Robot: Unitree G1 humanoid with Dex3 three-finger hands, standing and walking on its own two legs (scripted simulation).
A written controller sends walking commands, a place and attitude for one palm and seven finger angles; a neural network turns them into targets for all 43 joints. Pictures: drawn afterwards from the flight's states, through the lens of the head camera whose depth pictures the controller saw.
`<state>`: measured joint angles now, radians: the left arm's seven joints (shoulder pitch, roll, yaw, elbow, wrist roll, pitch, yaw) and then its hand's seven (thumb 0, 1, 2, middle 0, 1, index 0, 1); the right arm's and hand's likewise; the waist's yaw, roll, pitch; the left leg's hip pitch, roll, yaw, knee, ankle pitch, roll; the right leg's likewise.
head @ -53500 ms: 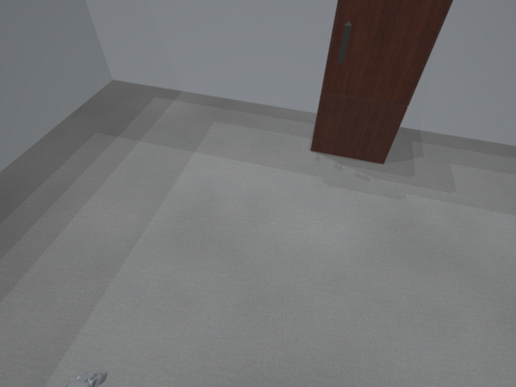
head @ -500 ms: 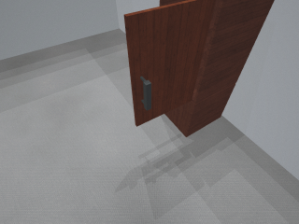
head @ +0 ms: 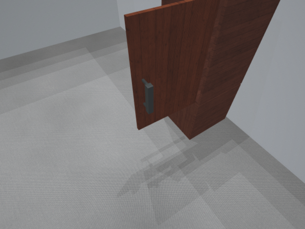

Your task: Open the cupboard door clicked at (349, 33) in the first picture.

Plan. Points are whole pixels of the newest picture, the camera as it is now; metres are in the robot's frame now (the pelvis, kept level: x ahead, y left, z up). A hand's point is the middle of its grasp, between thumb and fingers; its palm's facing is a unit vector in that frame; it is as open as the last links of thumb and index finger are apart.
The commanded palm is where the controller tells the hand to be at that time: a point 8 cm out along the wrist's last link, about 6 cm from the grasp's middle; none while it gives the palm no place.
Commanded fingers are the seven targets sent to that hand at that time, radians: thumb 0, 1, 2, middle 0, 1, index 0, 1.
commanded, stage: look to check the result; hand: left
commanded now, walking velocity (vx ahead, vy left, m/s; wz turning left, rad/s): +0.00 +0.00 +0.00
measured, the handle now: (146, 96) +0.65 +0.06 -0.09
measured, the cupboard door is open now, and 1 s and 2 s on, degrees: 88 88 88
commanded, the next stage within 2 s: stand and wait in 0.02 s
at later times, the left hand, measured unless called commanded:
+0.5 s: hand out of the picture +0.08 +0.23 -0.16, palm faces -0.01 -0.95 -0.31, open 7.4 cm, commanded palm none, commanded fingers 0.00 0.90 0.90 -0.20 -0.30 -0.20 -0.30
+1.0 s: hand out of the picture +0.10 +0.22 -0.16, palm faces -0.01 -0.95 -0.31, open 7.4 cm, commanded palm none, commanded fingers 0.00 0.90 0.90 -0.20 -0.30 -0.20 -0.30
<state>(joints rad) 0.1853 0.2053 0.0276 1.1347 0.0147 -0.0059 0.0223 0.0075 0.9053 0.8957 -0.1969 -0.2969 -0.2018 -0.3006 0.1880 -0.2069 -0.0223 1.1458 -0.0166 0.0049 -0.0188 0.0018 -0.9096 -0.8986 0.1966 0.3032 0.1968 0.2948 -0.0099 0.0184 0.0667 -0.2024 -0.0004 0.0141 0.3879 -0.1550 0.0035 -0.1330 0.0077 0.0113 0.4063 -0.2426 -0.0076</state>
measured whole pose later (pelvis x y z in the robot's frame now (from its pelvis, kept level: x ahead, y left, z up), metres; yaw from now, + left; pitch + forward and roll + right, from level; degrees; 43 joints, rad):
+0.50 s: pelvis +0.02 +0.00 +0.00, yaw +0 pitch -1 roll +0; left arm 0.12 0.28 0.02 1.13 0.01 -0.01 0.01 0.01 0.90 0.90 -0.20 -0.30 -0.20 -0.30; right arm 0.11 -0.29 -0.02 1.14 -0.02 0.00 -0.01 0.00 -0.91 -0.90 0.20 0.30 0.20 0.30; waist -0.01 0.01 0.07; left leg -0.16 0.00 0.02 0.34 -0.15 0.00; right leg -0.09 0.01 0.01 0.35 -0.23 -0.01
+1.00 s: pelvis +0.03 -0.01 +0.00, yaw +0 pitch -1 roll +0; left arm 0.12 0.29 0.02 1.13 0.01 -0.01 0.01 0.01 0.90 0.90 -0.20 -0.30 -0.20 -0.30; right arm 0.11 -0.29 -0.01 1.14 -0.01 0.00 -0.01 0.00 -0.91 -0.90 0.20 0.30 0.20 0.30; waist -0.01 0.01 0.06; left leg -0.14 0.01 0.01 0.32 -0.16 -0.01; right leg -0.06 0.02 0.01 0.32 -0.24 -0.02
